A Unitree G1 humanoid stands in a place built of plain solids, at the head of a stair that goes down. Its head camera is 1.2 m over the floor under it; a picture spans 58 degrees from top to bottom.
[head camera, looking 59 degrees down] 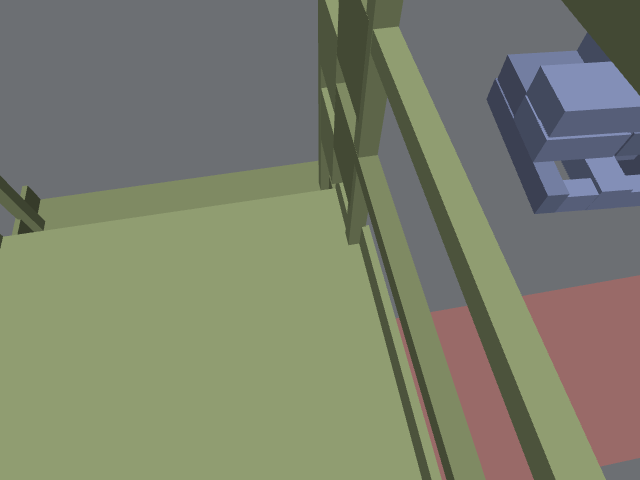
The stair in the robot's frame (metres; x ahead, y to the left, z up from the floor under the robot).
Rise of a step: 0.17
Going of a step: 0.30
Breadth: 1.30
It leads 10 degrees to the left of straight ahead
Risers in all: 3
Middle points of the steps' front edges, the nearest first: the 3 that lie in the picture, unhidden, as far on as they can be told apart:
0.66 0.50 0.00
0.95 0.56 -0.17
1.25 0.61 -0.34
